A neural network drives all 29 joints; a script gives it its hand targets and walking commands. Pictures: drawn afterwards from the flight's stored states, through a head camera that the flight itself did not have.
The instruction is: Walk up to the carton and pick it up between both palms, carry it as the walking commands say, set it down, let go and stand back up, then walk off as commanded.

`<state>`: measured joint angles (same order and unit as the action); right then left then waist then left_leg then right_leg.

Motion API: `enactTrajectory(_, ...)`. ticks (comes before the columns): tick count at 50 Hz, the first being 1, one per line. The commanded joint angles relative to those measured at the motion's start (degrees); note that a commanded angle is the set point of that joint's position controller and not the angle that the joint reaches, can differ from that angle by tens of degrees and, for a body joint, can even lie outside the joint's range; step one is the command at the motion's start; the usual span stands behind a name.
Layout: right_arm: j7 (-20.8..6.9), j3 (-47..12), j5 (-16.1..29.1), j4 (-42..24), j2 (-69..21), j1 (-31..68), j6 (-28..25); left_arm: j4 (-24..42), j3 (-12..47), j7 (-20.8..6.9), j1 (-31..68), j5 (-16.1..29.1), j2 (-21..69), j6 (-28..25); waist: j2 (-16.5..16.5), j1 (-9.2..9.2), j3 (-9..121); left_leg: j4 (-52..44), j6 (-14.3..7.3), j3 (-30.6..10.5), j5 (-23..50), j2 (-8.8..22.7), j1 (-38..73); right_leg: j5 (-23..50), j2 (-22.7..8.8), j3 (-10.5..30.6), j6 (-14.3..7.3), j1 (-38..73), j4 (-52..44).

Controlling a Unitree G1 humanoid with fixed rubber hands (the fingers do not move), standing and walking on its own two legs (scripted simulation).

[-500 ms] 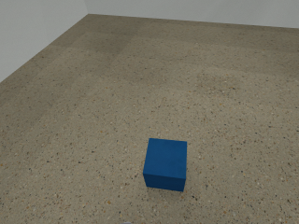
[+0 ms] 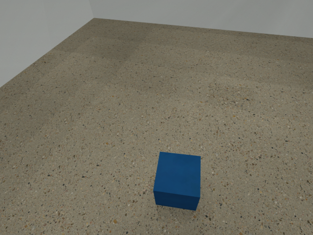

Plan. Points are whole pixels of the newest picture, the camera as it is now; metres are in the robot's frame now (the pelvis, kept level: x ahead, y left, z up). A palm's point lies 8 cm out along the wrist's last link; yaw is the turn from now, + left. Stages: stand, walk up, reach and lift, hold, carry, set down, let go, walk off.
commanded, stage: walk up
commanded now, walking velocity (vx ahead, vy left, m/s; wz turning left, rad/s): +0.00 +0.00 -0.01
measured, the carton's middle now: (177, 181) +0.54 -0.04 -0.65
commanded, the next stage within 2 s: stand in 0.88 s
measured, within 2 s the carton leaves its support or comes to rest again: neither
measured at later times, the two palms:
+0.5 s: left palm out of the picture +0.11 +0.21 -0.10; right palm out of the picture +0.10 -0.29 -0.15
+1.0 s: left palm out of the picture +0.15 +0.22 -0.13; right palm out of the picture +0.13 -0.28 -0.14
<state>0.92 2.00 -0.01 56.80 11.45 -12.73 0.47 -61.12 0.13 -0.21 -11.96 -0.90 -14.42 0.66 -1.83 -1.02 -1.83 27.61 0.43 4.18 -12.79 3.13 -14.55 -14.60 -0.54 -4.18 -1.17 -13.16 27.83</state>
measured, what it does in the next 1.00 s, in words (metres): walks ahead: left foot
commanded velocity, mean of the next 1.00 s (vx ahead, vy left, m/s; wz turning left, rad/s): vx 0.10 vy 0.03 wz -0.08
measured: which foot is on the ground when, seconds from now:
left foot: down 0.00-0.34, up 0.36-0.68, down 0.70-1.00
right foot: down 0.00-1.00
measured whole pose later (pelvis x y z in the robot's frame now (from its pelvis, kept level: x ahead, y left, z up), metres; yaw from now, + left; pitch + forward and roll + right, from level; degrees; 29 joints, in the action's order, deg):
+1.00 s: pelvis +0.12 -0.03 +0.00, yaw -6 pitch +1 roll +0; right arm 1.4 2.3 0.0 57.7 12.5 -13.3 1.5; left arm -60.2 0.1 1.0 -16.0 -0.9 -13.3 -0.8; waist -0.5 -1.4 0.0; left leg 27.2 0.0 5.1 -12.5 2.0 -15.9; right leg -18.9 -0.3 -0.7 -0.5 -9.4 27.0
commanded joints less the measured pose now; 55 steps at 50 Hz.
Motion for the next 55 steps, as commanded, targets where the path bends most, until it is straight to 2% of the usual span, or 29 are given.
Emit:
enactTrajectory(1, 0.57, 1.33, -1.08, 0.03, 6.41, -4.09, -0.47, 1.98, -3.05, 1.53, -2.73, 0.02, -4.79, -1.21, 0.92, 1.98, 4.91, -4.46, 0.58, -2.79, -0.66, 5.48, 4.17, 2.41, -8.42, 8.47, -1.14, 1.39, -9.07)
enactTrajectory(2, -0.09, 2.56, -1.91, -1.91, 10.35, -2.89, -0.23, 2.07, -3.91, 0.44, -6.62, -0.74, -8.93, -0.71, 1.13, 1.25, 6.89, -1.13, -0.3, -4.15, -22.19, 5.46, 1.38, -22.86, -9.1, 15.88, -3.47, -0.36, -7.46)
enactTrajectory(3, -0.22, 2.74, -2.13, -2.69, 10.81, -0.74, -0.1, 2.93, -3.93, 0.0, -5.09, -1.14, -9.76, -0.26, 1.88, 1.41, 1.49, 0.3, 0.44, -5.04, -27.41, 5.47, -1.59, -30.96, -10.26, 19.46, -4.46, -6.08, -8.68)
enactTrajectory(4, -0.25, 2.66, -1.87, -2.64, 10.07, -0.6, -0.27, 4.28, -3.93, -0.17, -1.8, -1.07, -9.29, -0.16, 4.16, 2.26, -2.9, 0.19, 0.64, -5.0, -26.23, 5.52, -1.06, -30.07, -9.0, 18.95, -3.99, -10.31, -8.14)
enactTrajectory(6, 0.41, 2.74, -1.94, -0.22, 9.67, -7.14, -1.17, 5.44, -2.99, -0.28, 2.41, -0.81, -5.46, -0.77, -3.8, 5.03, -4.0, -7.93, -2.27, -11.62, -25.86, 10.47, 8.88, -23.08, -3.72, 11.14, -1.35, -19.84, 1.93)
enactTrajectory(8, 1.1, 3.51, -2.34, 1.22, 12.68, -12.64, -1.53, 6.44, -3.0, -0.37, 4.6, -0.64, -3.28, -1.64, -9.94, 6.36, -0.92, -19.04, -7.01, -23.43, -27.95, 21.29, 16.7, -10.94, 0.04, 0.9, 1.61, -22.93, 17.81)
enactTrajectory(9, 1.16, 3.55, -2.54, 0.35, 12.81, -11.04, -1.4, 6.84, -3.31, -0.7, 5.8, -0.97, -4.2, -1.54, -7.11, 5.83, -3.06, -21.26, -8.64, -24.9, -26.94, 23.32, 13.81, -12.78, -2.06, 2.75, 2.15, -24.33, 24.05)
enactTrajectory(10, 1.03, 3.27, -2.56, -0.87, 12.91, -8.19, -1.44, 7.12, -3.55, -1.25, 5.17, -0.98, -4.4, -1.33, -6.99, 4.36, -3.93, -21.19, -8.21, -21.27, -26.15, 22.1, 9.99, -11.5, -3.22, 3.84, 2.58, -22.27, 25.56)
enactTrajectory(13, 0.34, 2.85, -2.41, -2.09, 11.96, -2.92, -1.34, 7.3, -3.36, -2.19, 0.35, -0.95, -4.0, -0.77, -14.45, 0.98, -7.13, -19.42, -4.88, -6.72, -21.24, 13.56, -1.02, -10.14, -2.14, -1.14, 3.56, -8.43, 18.45)
enactTrajectory(15, -0.05, 3.24, -2.51, -0.81, 11.85, -2.54, 0.05, 5.32, -2.88, -1.14, -5.89, -0.72, -3.13, -0.99, -11.39, -2.48, -4.42, -7.27, -3.47, 0.93, -15.85, 8.01, -1.75, -6.31, 1.24, -6.96, 3.33, 2.7, 1.87)
enactTrajectory(16, -0.17, 2.88, -2.49, -0.1, 9.95, -3.27, 0.31, 2.27, -3.45, -0.4, -12.24, -0.81, -4.61, -1.63, -2.45, -5.11, -2.22, 4.09, -2.36, 2.85, -13.91, 5.34, -4.47, -3.65, -0.24, -3.95, 2.53, 9.4, -2.85)
enactTrajectory(17, -0.15, 2.15, -2.68, -1.12, 6.95, -2.31, -0.05, -0.3, -4.49, 0.1, -18.91, -1.38, -8.12, -2.15, 8.78, -8.03, 0.16, 17.3, -0.28, 4.56, -17.78, 2.21, -13.06, -6.25, -10.68, 11.31, -0.2, 14.78, -7.21)
enactTrajectory(18, -0.3, 1.31, -2.4, -4.8, 4.56, 0.39, 0.63, 0.37, -4.86, 0.72, -21.93, -1.35, -13.81, -2.31, 18.93, -7.82, -2.54, 28.25, 1.33, 0.88, -23.82, -2.59, -24.92, -12.26, -25.21, 38.67, -4.57, 10.83, -20.0)
enactTrajectory(19, -0.42, 1.6, -2.23, -5.4, 6.34, 2.26, 1.45, 2.47, -4.64, 1.27, -17.72, -1.26, -15.27, -2.05, 12.92, -5.81, -5.8, 35.45, 1.09, -4.56, -19.94, 0.87, -24.12, -16.82, -27.89, 43.11, -6.58, 5.26, -24.04)
enactTrajectory(20, -0.77, 1.75, -2.54, -4.89, 7.47, 1.6, 0.93, 4.3, -4.33, 1.55, -12.66, -1.08, -12.59, -2.35, 7.41, -3.89, -7.13, 35.0, 1.02, -5.54, -12.62, 2.02, -25.61, -9.96, -24.44, 37.73, -6.58, 6.07, -21.22)
enactTrajectory(21, -0.84, 1.76, -2.43, -4.38, 6.84, 0.23, 0.71, 5.16, -4.22, 1.67, -9.39, -0.63, -10.6, -2.98, 6.0, -2.61, -6.69, 33.78, 1.63, -4.93, -7.66, 2.41, -24.66, 7.61, -21.75, 30.59, -6.21, 8.05, -17.2)
enactTrajectory(22, -0.39, 1.92, -1.57, -2.27, 5.7, -1.94, 0.68, 4.46, -3.74, 2.4, -8.38, -0.17, -7.81, -3.6, 6.3, -1.31, -4.05, 32.89, 2.64, -4.15, -7.43, 1.7, -20.34, 43.2, -19.0, 21.01, -5.53, 10.71, -10.43)
enactTrajectory(24, -0.36, 1.73, -1.14, -1.35, 4.46, -3.9, 1.66, 2.67, -3.1, 2.54, -11.99, 0.24, -5.82, -4.43, 11.55, -1.58, 2.8, 31.89, 2.98, -2.1, -6.19, -0.26, -16.03, 67.67, -16.08, 13.69, -3.84, 15.36, -4.57)
enactTrajectory(25, -0.05, 1.87, -0.76, -2.0, 5.12, -2.46, 2.41, 2.29, -3.16, 2.62, -12.27, 0.26, -5.26, -4.6, 11.86, -1.43, 5.83, 30.71, 2.25, -2.33, -5.67, -1.12, -15.18, 70.44, -15.38, 12.67, -4.39, 16.63, -3.23)
enactTrajectory(27, 0.02, 0.57, -0.04, -2.73, 2.58, 0.85, 2.22, 2.02, -2.15, 2.51, -7.7, 0.25, -2.07, -3.65, 17.26, 0.42, 5.96, 20.7, 1.16, -0.55, -6.76, -2.61, -7.44, 59.16, -9.86, 6.07, -4.98, 11.86, -5.0)
enactTrajectory(32, 0.76, -0.02, 0.1, -1.8, 2.12, 1.72, 1.75, 1.13, -2.49, 2.76, -8.55, 0.18, -3.49, -2.27, 13.07, -1.16, 6.09, 1.74, -0.16, 1.34, 1.63, -3.91, -2.43, 50.42, -10.18, 8.94, -5.63, 13.38, -2.59)
enactTrajectory(34, 1.06, 0.24, -0.16, 0.32, 2.76, -2.87, 0.5, 0.9, -3.37, 2.65, -7.56, 0.82, -3.93, -2.06, 8.86, 1.11, 9.02, -10.16, -0.22, 0.35, 16.29, -0.79, 9.18, 39.07, -8.82, 7.62, -2.8, 11.47, -0.81)
enactTrajectory(36, 1.35, 1.54, -0.9, 1.0, 8.02, -4.34, -0.29, 0.95, -2.83, 2.58, -9.67, 0.59, -2.48, -1.76, -3.1, -0.64, 10.4, -3.9, -2.04, -6.76, 44.45, 9.04, 17.94, 9.45, -4.68, 6.69, 0.37, 1.87, -0.17)
enactTrajectory(37, 1.04, 1.61, -0.4, 0.63, 7.77, -3.04, -0.2, 0.18, -1.97, 2.58, -11.39, 0.95, -0.68, -1.29, -8.65, -0.97, 9.26, -1.58, -4.45, -7.67, 47.72, 11.4, 19.18, -3.35, -2.21, 4.69, 1.64, -1.83, -1.63)
enactTrajectory(38, 1.07, 1.68, -0.43, -0.17, 8.18, -1.56, -0.23, 0.51, -1.5, 2.59, -10.99, 0.59, -0.71, -1.36, -10.49, -0.38, 9.41, -1.53, -5.98, -8.09, 49.24, 11.92, 19.34, -3.94, -1.5, 3.86, 1.64, -1.9, -1.69)
enactTrajectory(43, 1.24, 0.56, -0.07, -0.15, 5.29, -1.58, -0.27, 0.57, -1.42, 2.29, -7.35, 0.1, -1.63, -1.37, -0.93, 0.47, 7.23, -3.73, -3.49, -5.66, 28.16, 6.27, 12.07, 14.83, -4.01, 5.68, -0.33, 2.99, -6.1)
enactTrajectory(46, 1.05, 1.01, -0.33, -0.62, 6.05, -1.06, 0.12, 1.11, -1.6, 2.21, -6.55, -0.5, -2.97, -1.43, -0.44, 0.61, 4.7, -5.13, -2.84, -4.41, 15.51, 3.82, 9.14, 13.73, -5.38, 8.44, -0.85, 3.16, -7.94)
enactTrajectory(51, 0.99, 0.6, -0.61, -0.22, 5.35, -3.6, -0.41, 1.14, -1.26, 2.24, -6.96, -0.47, -2.18, -1.89, 1.36, 0.79, 4.1, -5.25, -2.84, -5.18, 16.33, 4.25, 9.2, 12.52, -5.42, 8.29, -0.78, 2.03, -8.04)
enactTrajectory(55, 1.0, 0.65, -0.72, -0.2, 5.33, -3.87, -0.33, 1.02, -1.09, 2.09, -7.11, -0.28, -2.0, -1.66, -0.61, 0.88, 3.26, -5.85, -2.74, -5.42, 13.92, 4.66, 9.05, 8.75, -4.79, 8.06, -0.72, 0.88, -8.05)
